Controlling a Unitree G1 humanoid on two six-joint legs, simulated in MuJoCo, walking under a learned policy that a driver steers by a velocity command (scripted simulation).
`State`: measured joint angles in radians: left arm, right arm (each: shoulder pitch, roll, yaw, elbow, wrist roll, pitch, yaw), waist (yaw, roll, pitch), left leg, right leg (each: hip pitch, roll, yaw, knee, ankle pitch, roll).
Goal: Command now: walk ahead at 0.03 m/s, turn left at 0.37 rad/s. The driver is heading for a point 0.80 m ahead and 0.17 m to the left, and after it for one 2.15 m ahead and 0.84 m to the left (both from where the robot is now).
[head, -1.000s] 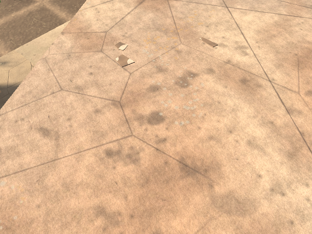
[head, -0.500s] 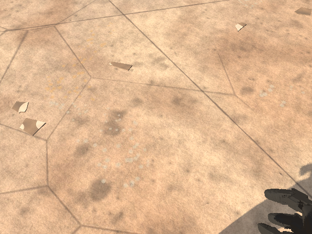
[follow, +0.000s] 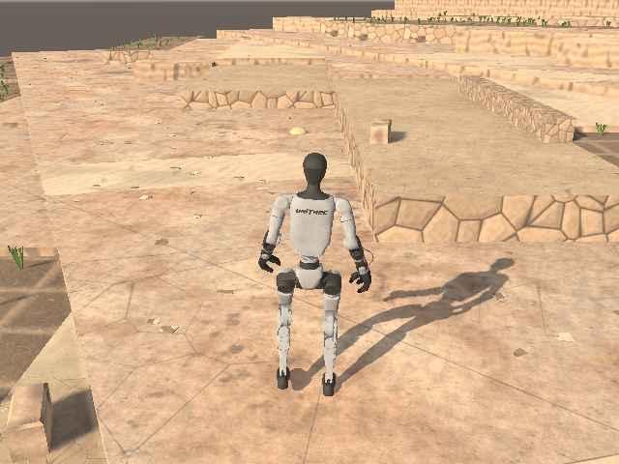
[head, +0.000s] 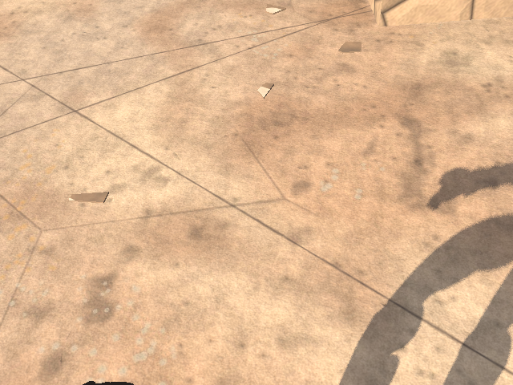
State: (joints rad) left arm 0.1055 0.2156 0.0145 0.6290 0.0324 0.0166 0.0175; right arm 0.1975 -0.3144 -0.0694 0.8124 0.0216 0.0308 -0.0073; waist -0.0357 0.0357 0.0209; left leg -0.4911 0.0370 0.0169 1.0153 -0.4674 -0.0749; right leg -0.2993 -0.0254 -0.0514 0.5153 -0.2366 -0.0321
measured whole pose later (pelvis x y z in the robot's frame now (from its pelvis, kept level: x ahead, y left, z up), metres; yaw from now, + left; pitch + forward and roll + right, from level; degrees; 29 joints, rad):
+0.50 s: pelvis +0.00 +0.05 +0.01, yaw +22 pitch +3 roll -2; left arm 0.09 0.31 0.10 0.70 0.00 0.02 0.05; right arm 0.18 -0.30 -0.07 0.66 0.01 0.03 -0.03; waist 0.00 -0.03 0.03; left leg -0.29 -0.05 -0.07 0.46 -0.22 0.06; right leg -0.60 0.00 0.04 1.07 -0.32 0.07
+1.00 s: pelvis +0.03 +0.02 +0.01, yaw +5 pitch +3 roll +2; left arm 0.23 0.31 0.10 0.66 -0.03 0.03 0.04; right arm 0.04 -0.30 -0.09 0.67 0.00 0.01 -0.03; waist 0.02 0.02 0.06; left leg -0.50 -0.06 -0.10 0.95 -0.41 -0.08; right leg -0.30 0.06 0.16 0.46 -0.21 -0.04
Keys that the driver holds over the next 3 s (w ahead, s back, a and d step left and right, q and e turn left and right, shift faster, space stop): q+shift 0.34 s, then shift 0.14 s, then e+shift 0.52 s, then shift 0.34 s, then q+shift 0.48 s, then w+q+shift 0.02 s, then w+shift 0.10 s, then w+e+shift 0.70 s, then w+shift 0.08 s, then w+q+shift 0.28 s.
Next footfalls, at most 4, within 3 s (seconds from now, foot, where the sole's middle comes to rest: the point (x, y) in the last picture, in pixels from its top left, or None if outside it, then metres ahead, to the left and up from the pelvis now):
0.24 left None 0.01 0.14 -0.77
0.76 right None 0.09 -0.06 -0.77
1.20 left None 0.10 0.17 -0.77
1.50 right None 0.05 -0.08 -0.77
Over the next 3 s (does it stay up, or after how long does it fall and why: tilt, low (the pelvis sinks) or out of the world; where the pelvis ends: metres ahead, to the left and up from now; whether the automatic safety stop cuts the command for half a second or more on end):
stays up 0.85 0.21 -0.01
